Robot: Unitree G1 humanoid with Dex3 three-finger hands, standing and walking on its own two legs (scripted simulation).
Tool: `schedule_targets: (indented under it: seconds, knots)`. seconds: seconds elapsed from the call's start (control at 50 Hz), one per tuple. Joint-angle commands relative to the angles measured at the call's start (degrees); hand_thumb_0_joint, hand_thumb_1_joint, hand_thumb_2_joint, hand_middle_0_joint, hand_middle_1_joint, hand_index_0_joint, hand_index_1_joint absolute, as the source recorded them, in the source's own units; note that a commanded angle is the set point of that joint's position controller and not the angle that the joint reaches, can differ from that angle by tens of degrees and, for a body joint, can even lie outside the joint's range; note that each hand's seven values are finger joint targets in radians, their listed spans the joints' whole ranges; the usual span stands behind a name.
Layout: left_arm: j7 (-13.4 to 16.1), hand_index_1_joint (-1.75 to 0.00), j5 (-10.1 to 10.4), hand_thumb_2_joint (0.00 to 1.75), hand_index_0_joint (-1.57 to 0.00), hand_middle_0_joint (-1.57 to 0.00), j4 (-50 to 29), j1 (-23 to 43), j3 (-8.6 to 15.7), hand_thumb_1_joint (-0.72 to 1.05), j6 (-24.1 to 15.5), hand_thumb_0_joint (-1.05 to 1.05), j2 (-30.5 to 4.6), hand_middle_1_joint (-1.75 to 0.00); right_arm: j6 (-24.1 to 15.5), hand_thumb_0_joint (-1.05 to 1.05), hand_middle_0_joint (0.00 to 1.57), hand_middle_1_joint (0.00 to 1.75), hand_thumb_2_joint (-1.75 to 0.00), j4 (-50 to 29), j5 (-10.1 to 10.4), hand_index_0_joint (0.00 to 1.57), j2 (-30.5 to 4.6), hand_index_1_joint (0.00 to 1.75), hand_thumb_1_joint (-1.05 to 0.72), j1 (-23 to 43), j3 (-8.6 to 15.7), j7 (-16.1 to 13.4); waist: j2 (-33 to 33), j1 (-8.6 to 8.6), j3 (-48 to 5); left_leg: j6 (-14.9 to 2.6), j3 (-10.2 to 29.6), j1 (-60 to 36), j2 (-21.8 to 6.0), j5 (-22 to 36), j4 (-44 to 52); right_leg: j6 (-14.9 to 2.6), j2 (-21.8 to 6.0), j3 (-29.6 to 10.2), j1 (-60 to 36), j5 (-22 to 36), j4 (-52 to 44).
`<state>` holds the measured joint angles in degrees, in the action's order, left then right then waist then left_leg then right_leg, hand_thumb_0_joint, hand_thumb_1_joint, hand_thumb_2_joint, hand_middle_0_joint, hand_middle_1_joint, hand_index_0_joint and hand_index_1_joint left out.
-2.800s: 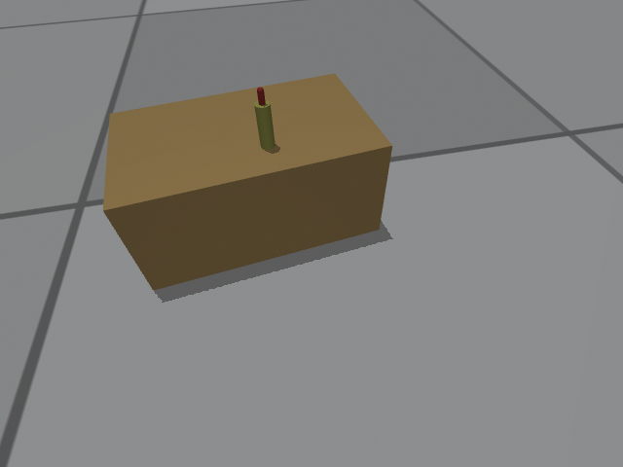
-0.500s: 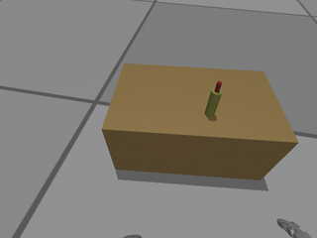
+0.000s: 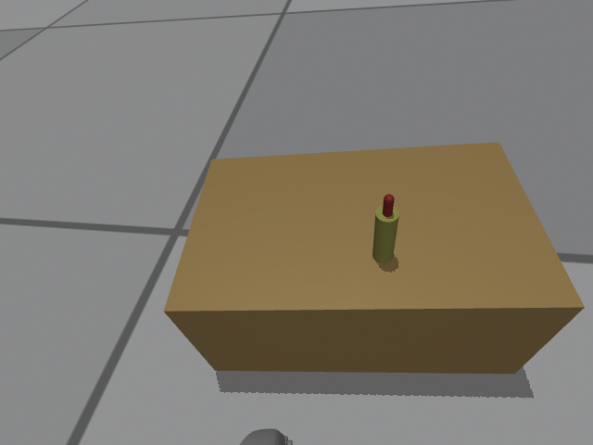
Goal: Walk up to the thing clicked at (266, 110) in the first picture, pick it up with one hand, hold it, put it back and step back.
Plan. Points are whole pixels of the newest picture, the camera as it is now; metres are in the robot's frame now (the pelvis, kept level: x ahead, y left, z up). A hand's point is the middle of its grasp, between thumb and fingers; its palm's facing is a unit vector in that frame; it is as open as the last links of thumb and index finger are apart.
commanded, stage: walk up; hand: right
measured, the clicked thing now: (385, 228) +0.61 -0.14 -0.21
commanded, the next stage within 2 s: stand in 1.68 s
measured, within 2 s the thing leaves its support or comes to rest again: neither
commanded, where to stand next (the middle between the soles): +0.16 +0.03 m, yaw -1 degrees
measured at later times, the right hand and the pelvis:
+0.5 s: hand (482, 391) +0.23 -0.23 -0.15, palm faces -0.05 +0.94 -0.34, open 7.4 cm; pelvis +0.09 +0.01 -0.02, yaw +0 degrees
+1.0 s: hand (488, 422) +0.19 -0.23 -0.14, palm faces +0.01 +0.95 -0.32, open 7.4 cm; pelvis +0.10 +0.03 +0.01, yaw -1 degrees
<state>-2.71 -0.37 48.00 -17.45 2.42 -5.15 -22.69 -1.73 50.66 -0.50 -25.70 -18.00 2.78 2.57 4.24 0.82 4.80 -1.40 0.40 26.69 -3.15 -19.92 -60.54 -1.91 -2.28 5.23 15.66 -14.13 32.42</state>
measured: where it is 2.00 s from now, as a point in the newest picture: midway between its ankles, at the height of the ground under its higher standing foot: outside the picture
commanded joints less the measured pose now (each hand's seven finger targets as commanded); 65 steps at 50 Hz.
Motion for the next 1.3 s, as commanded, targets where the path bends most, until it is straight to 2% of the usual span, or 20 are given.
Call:
schedule_targets:
  seconds: [0.0,0.04,0.1,0.16,0.2,0.22,0.24,0.26,0.28,0.34,0.4,0.42,0.44,0.46,0.48,0.54,0.58,0.64,1.0,1.28]
  knots:
    - [1.52,-0.30,0.27,0.90,-0.20,-0.20,-3.16,-4.19,5.04,0.90,-1.48,0.00,-16.29,-0.30,-0.77,0.00,0.20,0.30,-0.90,-4.00,-0.48,0.20,-8.88,0.30,-0.90,-1.33,3.54,0.33,-12.40,0.91,-0.33,1.56,1.00,6.32,-2.44,4.83,6.38,-9.40,-13.11,-13.43,-4.60,1.24,-18.12]
    - [1.88,-0.30,-0.08,0.90,-0.20,-0.20,-3.56,-4.13,5.01,0.90,-1.38,0.00,-16.41,-0.30,-0.60,0.00,0.20,0.30,-0.90,-4.84,-0.93,0.20,-7.49,0.30,-0.90,1.45,3.05,0.37,-11.74,1.26,-0.57,1.72,0.31,5.93,-2.54,4.66,11.87,-10.53,-13.66,-11.49,-6.35,10.26,-15.57]
    - [2.64,-0.30,-0.02,0.90,-0.20,-0.20,-3.43,-4.08,3.65,0.90,-0.85,0.00,-14.64,-0.30,-0.53,0.00,0.20,0.30,-0.90,-5.06,-0.71,0.20,-5.38,0.30,-0.90,3.81,2.40,-0.21,-11.00,1.30,-1.97,1.02,-2.45,-1.72,-0.46,9.00,18.15,-8.54,-11.78,-6.07,-4.30,32.43,-8.72]
    - [3.27,-0.30,0.24,0.90,-0.20,-0.20,-3.45,-2.30,3.15,0.90,-0.01,0.00,-15.33,-0.30,-0.67,0.00,0.20,0.30,-0.90,-4.50,-0.09,0.20,-4.84,0.30,-0.90,4.73,2.13,-0.81,-11.56,0.94,-4.61,-0.35,-4.06,-8.51,1.33,11.57,23.73,-7.80,-11.31,-5.60,-3.37,34.30,-3.50]
    - [3.66,-0.30,0.81,0.90,-0.20,-0.20,-3.34,-0.49,2.39,0.90,0.72,0.00,-14.24,-0.30,-1.02,0.00,0.20,0.30,-0.90,-2.86,-0.48,0.20,-6.26,0.30,-0.90,2.06,2.60,-1.38,-7.63,-1.52,-6.03,-1.89,-3.54,-16.17,2.03,17.51,31.14,-5.19,-8.89,-4.14,0.05,25.83,4.63]
    - [3.73,-0.30,1.00,0.90,-0.20,-0.20,-3.80,-1.88,1.42,0.90,0.76,0.00,-11.75,-0.30,-1.19,0.00,0.20,0.30,-0.90,-2.30,-0.98,0.20,-9.95,0.30,-0.90,-0.37,3.63,-1.88,-0.40,-2.55,-9.32,-4.14,2.15,-22.96,-2.73,25.36,32.21,-2.69,-6.00,-2.90,3.81,19.11,11.57]
    - [3.73,-0.30,1.65,0.90,-0.20,-0.20,-3.97,-4.11,0.47,0.90,0.97,0.00,-8.84,-0.30,-1.43,0.00,0.20,0.30,-0.90,-3.43,-1.17,0.20,-13.40,0.30,-0.90,-0.41,4.40,-2.26,7.65,-2.37,-12.50,-8.76,16.87,-28.22,-13.67,31.53,34.30,0.37,-0.01,-2.12,10.22,0.39,20.65]
    - [4.33,-0.30,2.06,0.90,-0.20,-0.20,-1.79,-6.16,0.81,0.90,2.26,0.00,-10.23,-0.30,-1.33,0.00,0.20,0.30,-0.90,-4.39,0.39,0.20,-13.50,0.30,-0.90,2.91,3.90,-2.35,8.27,-1.36,-13.57,-15.52,22.80,-24.70,-19.10,29.34,36.69,0.76,1.12,-3.67,8.81,-20.92,24.61]
    - [4.61,-0.30,1.38,0.90,-0.20,-0.20,-0.34,-3.92,0.98,0.90,2.67,0.00,-12.04,-0.30,-0.78,0.00,0.20,0.30,-0.90,-3.82,0.70,0.20,-12.55,0.30,-0.90,4.55,3.95,-2.42,4.91,-1.44,-11.93,-15.93,21.24,-19.67,-18.33,23.44,37.42,0.53,-0.51,-5.85,7.45,-22.79,25.60]
    - [4.25,-0.30,1.20,0.90,-0.20,-0.20,2.60,-3.63,1.27,0.90,2.58,0.00,-12.07,-0.30,0.12,0.00,0.20,0.30,-0.90,-4.11,-0.33,0.20,-11.08,0.30,-0.90,11.19,2.78,-2.74,8.04,0.30,-5.65,-10.84,10.96,-9.49,-11.22,12.61,36.79,0.00,-1.49,-5.10,4.65,-16.77,15.45]
    - [4.61,-0.30,0.30,0.90,-0.20,-0.20,6.81,-7.34,1.52,0.90,1.72,0.00,-10.39,-0.30,1.37,0.00,0.20,0.30,-0.90,-4.01,0.00,0.20,-9.61,0.30,-0.90,14.69,1.88,-2.18,6.14,2.50,-7.45,-7.82,7.20,-5.87,-8.93,9.98,30.68,1.08,1.28,-1.40,-5.14,-2.27,-0.31]
    - [4.91,-0.30,-0.45,0.90,-0.20,-0.20,6.73,-6.12,1.93,0.90,1.21,0.00,-12.02,-0.30,1.73,0.00,0.20,0.30,-0.90,-3.84,0.47,0.20,-7.37,0.30,-0.90,14.32,1.09,-1.99,1.56,2.64,-7.29,-5.47,6.26,-3.25,-7.87,7.88,27.73,0.72,-0.34,-5.06,-7.70,0.01,-5.02]
    - [5.13,-0.30,-1.34,0.90,-0.20,-0.20,5.37,-2.48,2.66,0.90,0.48,0.00,-16.10,-0.30,2.07,0.00,0.20,0.30,-0.90,-3.76,0.97,0.20,-4.49,0.30,-0.90,13.64,0.56,-1.72,-7.61,1.43,-5.50,-1.35,3.29,0.15,-2.95,5.09,21.40,-2.88,-10.19,-21.34,-4.38,-2.22,-11.05]
    - [5.05,-0.30,-1.14,0.90,-0.20,-0.20,4.48,2.81,3.16,0.90,0.79,0.00,-20.30,-0.30,2.50,0.00,0.20,0.30,-0.90,-3.06,0.83,0.20,-6.26,0.30,-0.90,15.35,1.45,-2.22,-12.58,0.29,-2.14,-0.03,0.52,-4.35,1.05,-7.35,16.71,-9.25,-17.71,-28.38,6.62,-2.60,-13.39]
    - [4.90,-0.30,-1.01,0.90,-0.20,-0.20,3.28,7.34,2.75,0.90,0.63,0.00,-19.03,-0.30,2.56,0.00,0.20,0.30,-0.90,-1.47,0.50,0.20,-7.24,0.30,-0.90,13.93,1.95,-2.25,-9.80,-1.54,-0.18,0.53,1.72,-7.71,-0.71,-6.32,15.76,-10.58,-17.73,-26.70,8.78,1.00,-10.96]
    - [4.77,-0.30,-0.30,0.90,-0.20,-0.20,4.15,9.41,1.22,0.90,0.43,0.00,-14.05,-0.30,1.04,0.00,0.20,0.30,-0.90,1.61,0.91,0.20,-7.47,0.30,-0.90,11.84,1.99,-1.94,-6.94,-2.80,-5.99,-1.89,2.94,-17.18,-2.89,19.67,27.98,-2.32,-8.58,-11.64,4.50,15.38,-2.27]
    - [4.39,-0.30,0.42,0.90,-0.20,-0.20,5.91,5.36,0.60,0.90,0.85,0.00,-12.27,-0.30,0.55,0.00,0.20,0.30,-0.90,1.67,0.75,0.20,-8.85,0.30,-0.90,15.01,1.93,-1.72,-5.29,0.13,-10.34,-5.06,6.81,-18.19,-5.88,22.09,28.48,0.64,-3.58,-7.45,0.68,9.17,-1.92]
    - [4.39,-0.30,0.12,0.90,-0.20,-0.20,7.14,8.66,0.59,0.90,1.24,0.00,-13.04,-0.30,1.19,0.00,0.20,0.30,-0.90,3.24,0.75,0.20,-7.65,0.30,-0.90,16.84,1.34,-1.79,-5.06,-0.46,-8.02,-2.94,4.42,-16.46,-3.85,18.64,30.44,-0.23,-5.34,-9.36,-1.17,7.73,-4.03]
    - [3.56,-0.30,-0.10,0.90,-0.20,-0.20,12.96,15.09,-0.39,0.90,2.50,0.00,-11.90,-0.30,1.37,0.00,0.20,0.30,-0.90,10.08,0.12,0.20,-7.56,0.30,-0.90,18.25,0.68,-1.45,-2.58,-0.75,-5.49,-0.89,5.38,-15.67,-4.17,3.23,43.86,0.33,-4.78,-8.32,-6.63,1.83,-13.64]
    - [3.63,-0.30,-0.36,0.90,-0.20,-0.20,14.27,15.31,-0.24,0.90,2.43,0.00,-11.01,-0.30,1.38,0.00,0.20,0.30,-0.90,10.99,0.13,0.20,-7.05,0.30,-0.90,17.00,1.10,-1.72,-3.30,-1.44,-6.28,-0.33,4.05,-19.02,-3.62,9.65,42.66,0.63,-5.52,-8.24,-5.83,5.39,-15.51]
